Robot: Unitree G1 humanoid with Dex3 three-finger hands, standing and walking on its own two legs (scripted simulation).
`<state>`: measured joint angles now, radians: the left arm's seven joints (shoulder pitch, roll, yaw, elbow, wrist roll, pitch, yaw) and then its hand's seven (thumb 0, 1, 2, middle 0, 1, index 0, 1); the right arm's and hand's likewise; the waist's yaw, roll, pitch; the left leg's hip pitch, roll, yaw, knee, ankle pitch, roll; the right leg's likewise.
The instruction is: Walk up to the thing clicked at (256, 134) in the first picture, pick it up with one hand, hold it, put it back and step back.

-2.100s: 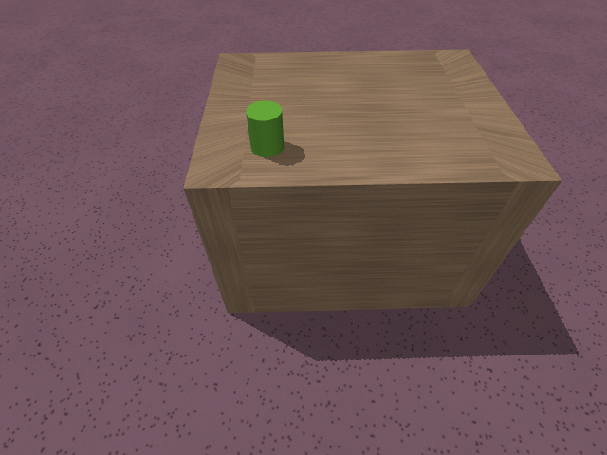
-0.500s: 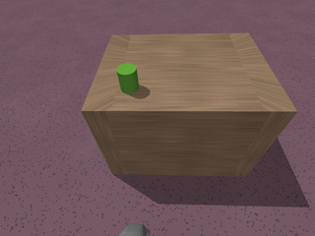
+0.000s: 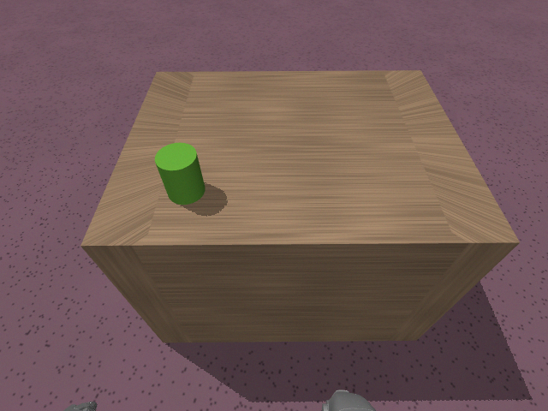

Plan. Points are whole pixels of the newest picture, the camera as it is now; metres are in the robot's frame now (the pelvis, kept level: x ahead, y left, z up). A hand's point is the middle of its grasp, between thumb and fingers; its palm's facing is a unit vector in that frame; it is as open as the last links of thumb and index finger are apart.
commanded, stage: walk up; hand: left
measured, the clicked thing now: (181, 174) +0.59 +0.23 -0.05
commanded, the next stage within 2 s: stand in 1.48 s
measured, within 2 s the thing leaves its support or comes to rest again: neither
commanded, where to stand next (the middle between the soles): +0.13 +0.02 m, yaw +1 degrees
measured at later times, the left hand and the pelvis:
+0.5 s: hand out of the picture +0.13 +0.27 -0.16, palm faces +0.01 -0.92 -0.39, open 7.4 cm; pelvis +0.06 -0.01 -0.01, yaw +2 degrees
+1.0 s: hand out of the picture +0.13 +0.27 -0.14, palm faces -0.01 -0.92 -0.39, open 7.4 cm; pelvis +0.06 +0.00 +0.01, yaw +1 degrees
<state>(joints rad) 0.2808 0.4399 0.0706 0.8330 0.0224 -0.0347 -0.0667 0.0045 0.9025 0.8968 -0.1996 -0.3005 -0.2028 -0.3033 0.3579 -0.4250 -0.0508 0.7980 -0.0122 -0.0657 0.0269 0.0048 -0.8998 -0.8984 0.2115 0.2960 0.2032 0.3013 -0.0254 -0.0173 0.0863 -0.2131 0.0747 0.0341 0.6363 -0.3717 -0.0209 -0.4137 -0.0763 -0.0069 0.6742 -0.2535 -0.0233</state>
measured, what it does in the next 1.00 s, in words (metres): steps on the spot: right foot, then left foot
